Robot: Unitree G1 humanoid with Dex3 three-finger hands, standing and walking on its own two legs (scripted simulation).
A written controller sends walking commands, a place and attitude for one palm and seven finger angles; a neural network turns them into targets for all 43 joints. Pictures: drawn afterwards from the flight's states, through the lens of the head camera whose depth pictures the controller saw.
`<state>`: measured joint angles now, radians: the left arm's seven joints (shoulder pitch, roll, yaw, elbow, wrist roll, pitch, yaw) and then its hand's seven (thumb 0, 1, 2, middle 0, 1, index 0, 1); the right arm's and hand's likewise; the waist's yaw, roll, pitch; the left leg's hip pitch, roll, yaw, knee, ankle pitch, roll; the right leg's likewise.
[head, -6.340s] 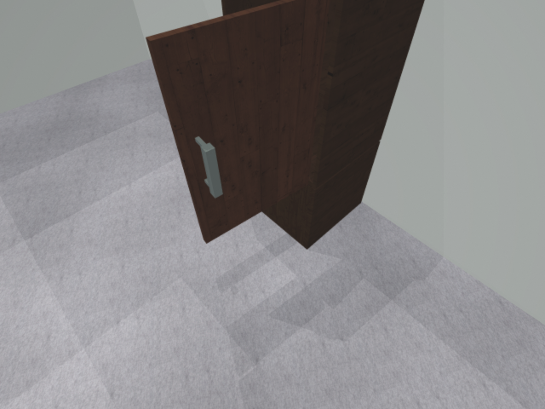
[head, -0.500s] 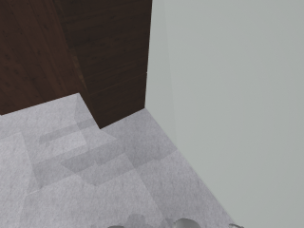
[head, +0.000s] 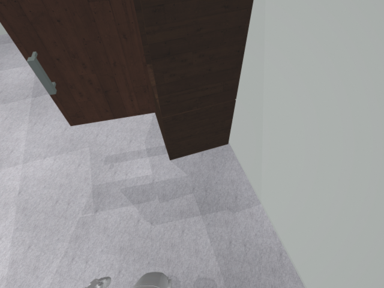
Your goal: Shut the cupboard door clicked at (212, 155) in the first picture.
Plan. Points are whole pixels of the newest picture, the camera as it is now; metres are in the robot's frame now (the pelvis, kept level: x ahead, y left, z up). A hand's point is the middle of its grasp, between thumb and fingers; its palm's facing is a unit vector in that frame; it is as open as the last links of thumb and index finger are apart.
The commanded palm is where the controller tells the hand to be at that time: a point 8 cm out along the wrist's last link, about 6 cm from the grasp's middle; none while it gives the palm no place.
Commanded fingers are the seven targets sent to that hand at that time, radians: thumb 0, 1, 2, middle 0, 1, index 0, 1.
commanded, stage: turn to face it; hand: left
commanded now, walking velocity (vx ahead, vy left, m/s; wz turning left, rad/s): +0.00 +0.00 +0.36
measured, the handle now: (43, 73) +0.79 +0.55 -0.04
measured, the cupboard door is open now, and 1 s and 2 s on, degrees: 84 84 84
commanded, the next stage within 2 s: take the last steps up to it in 0.22 s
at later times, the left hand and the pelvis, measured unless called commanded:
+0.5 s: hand out of the picture +0.04 +0.23 -0.16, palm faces +0.19 -0.95 -0.24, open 7.4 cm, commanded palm none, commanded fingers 0.00 0.90 0.90 -0.20 -0.30 -0.20 -0.30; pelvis +0.00 +0.02 +0.00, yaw +9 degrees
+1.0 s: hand out of the picture -0.03 +0.26 -0.19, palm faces +0.37 -0.92 -0.17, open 7.4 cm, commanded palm none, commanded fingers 0.00 0.90 0.90 -0.20 -0.30 -0.20 -0.30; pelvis +0.09 +0.12 -0.02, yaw +17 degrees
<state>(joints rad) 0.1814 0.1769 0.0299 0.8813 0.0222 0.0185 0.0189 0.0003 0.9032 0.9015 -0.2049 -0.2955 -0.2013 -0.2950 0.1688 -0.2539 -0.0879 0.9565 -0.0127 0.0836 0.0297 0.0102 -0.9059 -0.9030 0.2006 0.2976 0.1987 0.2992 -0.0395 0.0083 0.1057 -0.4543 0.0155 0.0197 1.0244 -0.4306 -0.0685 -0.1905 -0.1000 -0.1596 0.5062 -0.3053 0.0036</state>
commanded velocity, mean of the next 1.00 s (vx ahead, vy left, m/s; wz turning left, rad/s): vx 0.21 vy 0.08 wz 0.17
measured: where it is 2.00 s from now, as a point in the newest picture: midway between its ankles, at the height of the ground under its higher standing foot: (158, 241)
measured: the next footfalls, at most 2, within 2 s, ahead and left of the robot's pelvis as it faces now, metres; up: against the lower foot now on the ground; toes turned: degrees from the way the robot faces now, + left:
left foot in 0.14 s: +0.03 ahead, +0.13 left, +0.00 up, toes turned +8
right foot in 0.54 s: +0.06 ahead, -0.11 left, +0.00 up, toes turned +5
